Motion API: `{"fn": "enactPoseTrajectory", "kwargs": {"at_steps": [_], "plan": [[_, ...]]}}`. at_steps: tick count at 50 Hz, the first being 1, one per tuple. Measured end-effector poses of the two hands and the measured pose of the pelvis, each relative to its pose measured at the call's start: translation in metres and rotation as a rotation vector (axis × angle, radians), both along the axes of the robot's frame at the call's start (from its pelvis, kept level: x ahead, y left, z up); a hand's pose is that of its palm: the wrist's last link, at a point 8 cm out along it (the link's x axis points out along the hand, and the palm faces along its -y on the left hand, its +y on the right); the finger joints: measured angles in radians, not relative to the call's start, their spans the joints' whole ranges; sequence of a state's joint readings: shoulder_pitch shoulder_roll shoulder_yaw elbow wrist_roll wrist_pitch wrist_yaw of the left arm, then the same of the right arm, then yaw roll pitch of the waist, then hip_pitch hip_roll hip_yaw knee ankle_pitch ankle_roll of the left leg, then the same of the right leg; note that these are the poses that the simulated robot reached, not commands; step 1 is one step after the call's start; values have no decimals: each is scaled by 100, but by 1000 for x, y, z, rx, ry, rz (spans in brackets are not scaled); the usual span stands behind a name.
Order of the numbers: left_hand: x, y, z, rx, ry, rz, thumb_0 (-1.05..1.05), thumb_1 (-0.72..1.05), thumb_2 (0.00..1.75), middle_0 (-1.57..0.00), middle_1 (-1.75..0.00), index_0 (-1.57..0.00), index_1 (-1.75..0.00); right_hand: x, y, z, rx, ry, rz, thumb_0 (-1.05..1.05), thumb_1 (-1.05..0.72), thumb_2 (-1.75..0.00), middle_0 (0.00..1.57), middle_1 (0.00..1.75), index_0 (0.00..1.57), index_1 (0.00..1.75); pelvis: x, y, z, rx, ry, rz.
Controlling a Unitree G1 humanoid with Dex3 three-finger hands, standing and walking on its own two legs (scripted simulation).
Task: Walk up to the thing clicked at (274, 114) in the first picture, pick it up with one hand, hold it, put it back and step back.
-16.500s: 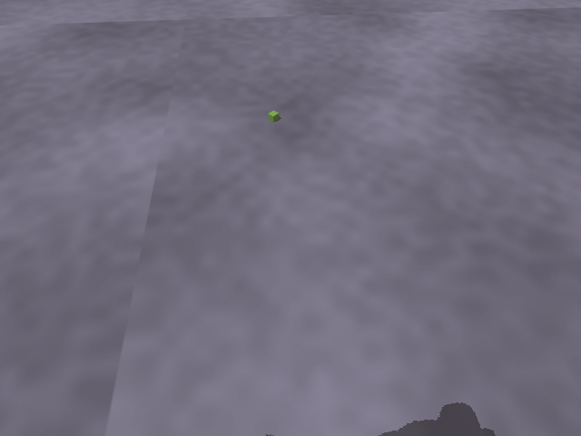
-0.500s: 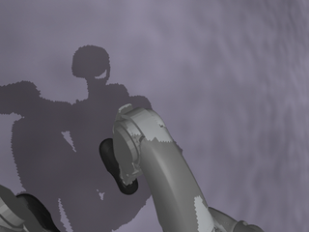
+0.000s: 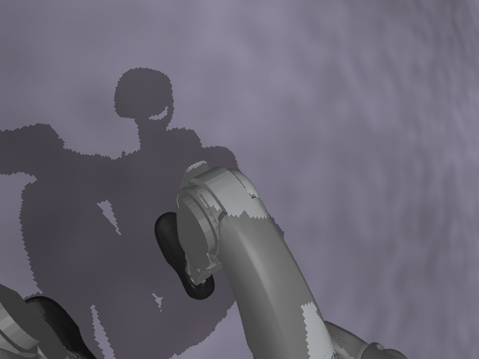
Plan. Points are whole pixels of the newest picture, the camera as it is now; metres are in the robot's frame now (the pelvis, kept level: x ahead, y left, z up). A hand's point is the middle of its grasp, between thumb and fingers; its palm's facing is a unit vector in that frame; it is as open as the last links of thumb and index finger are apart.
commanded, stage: settle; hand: left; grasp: from above
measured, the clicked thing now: out of the picture +0.45 +0.33 -0.29
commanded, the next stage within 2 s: lift in 0.66 s
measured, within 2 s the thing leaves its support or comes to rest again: leaves its support in 0.08 s
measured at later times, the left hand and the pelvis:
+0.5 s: hand out of the picture +0.44 +0.33 -0.17, palm faces -0.15 -0.41 -0.90, open 4.5 cm; pelvis +0.00 -0.01 +0.02, yaw +3 degrees
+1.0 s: hand out of the picture +0.44 +0.32 -0.12, palm faces -0.13 -0.41 -0.90, open 4.5 cm; pelvis +0.01 -0.01 +0.04, yaw +7 degrees
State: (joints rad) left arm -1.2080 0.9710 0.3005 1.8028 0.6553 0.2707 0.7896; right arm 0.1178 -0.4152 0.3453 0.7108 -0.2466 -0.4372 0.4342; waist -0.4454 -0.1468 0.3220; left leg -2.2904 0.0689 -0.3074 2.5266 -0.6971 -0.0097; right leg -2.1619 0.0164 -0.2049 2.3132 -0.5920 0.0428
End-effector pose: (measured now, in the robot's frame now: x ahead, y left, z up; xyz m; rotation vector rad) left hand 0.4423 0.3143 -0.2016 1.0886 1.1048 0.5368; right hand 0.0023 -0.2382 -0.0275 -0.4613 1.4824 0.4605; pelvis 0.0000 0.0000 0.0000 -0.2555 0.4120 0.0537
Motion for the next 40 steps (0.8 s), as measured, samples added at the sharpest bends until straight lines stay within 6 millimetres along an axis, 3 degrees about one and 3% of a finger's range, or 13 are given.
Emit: {"fn": "enactPoseTrajectory", "kwargs": {"at_steps": [8, 16, 24, 40], "plan": [[-1, 11, 16, 4, -24, 26, -13, 52, 11, -91, -23, -125, -31, 0, -2, 2, 1, 14, -26, 0, -93, -90, 20, 30, 20, 30, 0, -1, 6, 8, 24, 8], [1, 22, 54, 17, -40, 20, -13, 55, 6, -92, -21, -127, -27, 7, -6, 0, 11, -1, -76, 0, -92, -90, 20, 30, 20, 30, 5, -3, 15, 23, 78, 19], [-6, 17, 86, 7, -15, -12, -13, 58, 2, -90, -23, -126, -27, 14, -16, -10, 9, -55, -124, 0, -91, -89, 20, 30, 20, 30, 4, -5, 18, 47, 101, 32], [-3, 12, 120, 15, -26, -22, -13, 58, 3, -89, -24, -126, -28, 2, -33, -16, -17, -22, -175, 0, -91, -89, 20, 30, 20, 30, 4, -10, 26, 97, 145, 48]]}}
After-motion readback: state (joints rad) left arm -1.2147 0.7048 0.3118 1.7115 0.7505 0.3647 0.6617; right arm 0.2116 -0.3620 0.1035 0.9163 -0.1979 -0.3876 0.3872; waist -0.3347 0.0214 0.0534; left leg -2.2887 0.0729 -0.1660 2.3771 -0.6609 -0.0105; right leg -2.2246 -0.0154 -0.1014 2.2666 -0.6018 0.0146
